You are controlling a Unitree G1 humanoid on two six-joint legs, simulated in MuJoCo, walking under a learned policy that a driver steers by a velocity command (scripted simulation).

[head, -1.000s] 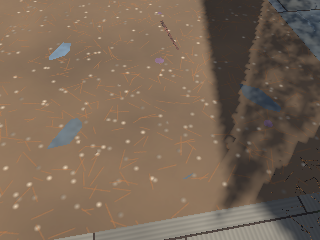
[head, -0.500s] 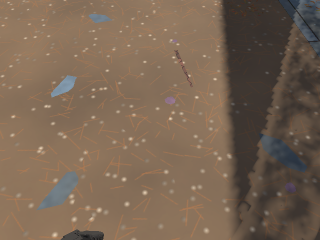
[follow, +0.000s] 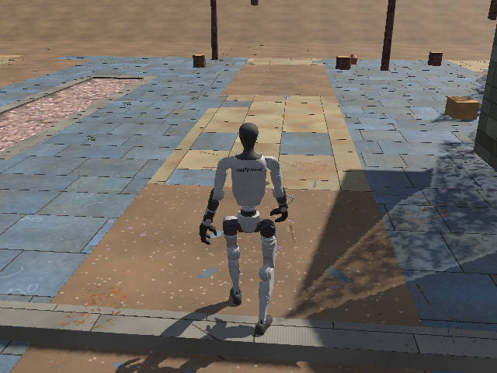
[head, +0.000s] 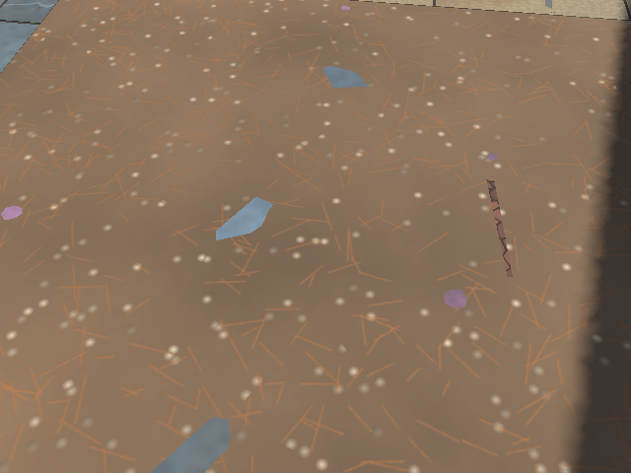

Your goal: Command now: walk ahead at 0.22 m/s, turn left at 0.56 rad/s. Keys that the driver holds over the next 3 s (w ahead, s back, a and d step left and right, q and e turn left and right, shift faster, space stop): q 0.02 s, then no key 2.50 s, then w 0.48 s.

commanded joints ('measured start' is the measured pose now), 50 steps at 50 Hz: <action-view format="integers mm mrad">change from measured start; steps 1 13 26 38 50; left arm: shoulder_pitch -49 -101 -150 -141 -148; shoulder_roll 155 103 185 75 56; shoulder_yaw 36 31 33 13 10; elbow -97 -178 -172 -125 -56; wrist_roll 11 24 48 29 27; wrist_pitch -10 16 5 1 11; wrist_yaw -5 16 -15 -14 -11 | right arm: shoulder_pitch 281 100 203 101 115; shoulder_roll -249 -150 -68 -56 -59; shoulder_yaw -98 -30 8 -7 -17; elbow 0 -70 -29 -22 46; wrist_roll -13 -36 -51 -32 -27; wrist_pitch -13 -33 -16 12 11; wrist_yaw -39 -65 -66 -76 -93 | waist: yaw -173 -15 -115 -46 -44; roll -19 34 -121 -38 -18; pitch -189 -206 -147 -91 -55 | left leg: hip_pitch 538 314 186 292 309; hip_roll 21 172 -4 6 16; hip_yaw -140 -285 -221 -210 -214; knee -113 -251 -95 -75 -99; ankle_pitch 370 503 -169 14 -3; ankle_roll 96 179 -27 -41 -53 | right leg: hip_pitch -263 -606 -183 -309 -298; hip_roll -95 -26 -124 -3 20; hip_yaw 114 428 507 415 402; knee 584 658 32 70 47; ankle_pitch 630 127 674 387 341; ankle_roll -24 40 -66 -42 -34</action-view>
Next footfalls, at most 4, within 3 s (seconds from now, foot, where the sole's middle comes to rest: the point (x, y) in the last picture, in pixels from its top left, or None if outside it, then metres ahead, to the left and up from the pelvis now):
0.02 left None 0.18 0.08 -0.76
0.50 right None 0.21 -0.16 -0.76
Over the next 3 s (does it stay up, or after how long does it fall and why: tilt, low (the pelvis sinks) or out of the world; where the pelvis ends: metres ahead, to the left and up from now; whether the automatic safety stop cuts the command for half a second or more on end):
stays up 0.26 0.00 0.02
